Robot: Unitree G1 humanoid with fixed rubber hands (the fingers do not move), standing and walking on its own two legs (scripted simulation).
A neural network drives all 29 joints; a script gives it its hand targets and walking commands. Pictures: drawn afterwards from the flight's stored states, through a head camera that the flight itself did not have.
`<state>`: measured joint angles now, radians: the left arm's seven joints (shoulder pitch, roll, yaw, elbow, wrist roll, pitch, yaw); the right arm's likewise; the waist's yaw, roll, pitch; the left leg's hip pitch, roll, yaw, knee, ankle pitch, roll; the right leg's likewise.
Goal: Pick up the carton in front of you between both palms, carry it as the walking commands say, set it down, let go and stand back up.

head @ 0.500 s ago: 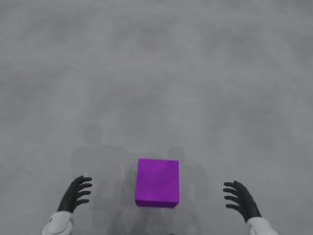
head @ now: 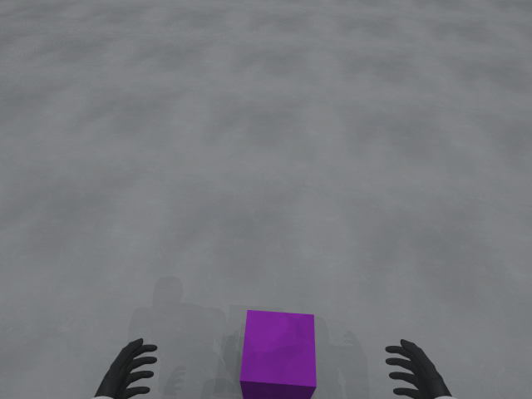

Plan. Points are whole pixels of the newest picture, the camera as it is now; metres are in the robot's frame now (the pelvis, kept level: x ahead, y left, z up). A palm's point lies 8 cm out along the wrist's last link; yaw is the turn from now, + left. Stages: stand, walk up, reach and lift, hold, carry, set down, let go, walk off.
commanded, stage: let go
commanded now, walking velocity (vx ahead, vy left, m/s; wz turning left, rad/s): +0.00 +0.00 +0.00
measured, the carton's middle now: (277, 358) +0.38 -0.03 -0.65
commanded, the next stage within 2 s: stand in 0.06 s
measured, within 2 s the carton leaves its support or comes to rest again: neither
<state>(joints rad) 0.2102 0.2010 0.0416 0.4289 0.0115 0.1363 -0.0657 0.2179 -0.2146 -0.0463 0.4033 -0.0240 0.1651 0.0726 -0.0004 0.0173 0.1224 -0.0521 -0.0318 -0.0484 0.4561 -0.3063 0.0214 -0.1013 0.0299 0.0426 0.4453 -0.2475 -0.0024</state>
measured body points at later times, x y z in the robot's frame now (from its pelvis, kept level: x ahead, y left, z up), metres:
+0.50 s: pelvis +0.01 -0.01 +0.00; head +0.02 -0.02 +0.45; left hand +0.14 +0.29 -0.09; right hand +0.16 -0.30 -0.10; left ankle -0.03 +0.11 -0.74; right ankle +0.00 -0.12 -0.74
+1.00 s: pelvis +0.00 -0.01 +0.00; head +0.00 -0.02 +0.45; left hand +0.12 +0.29 -0.10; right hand +0.13 -0.31 -0.10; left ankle -0.03 +0.11 -0.74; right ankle +0.00 -0.12 -0.74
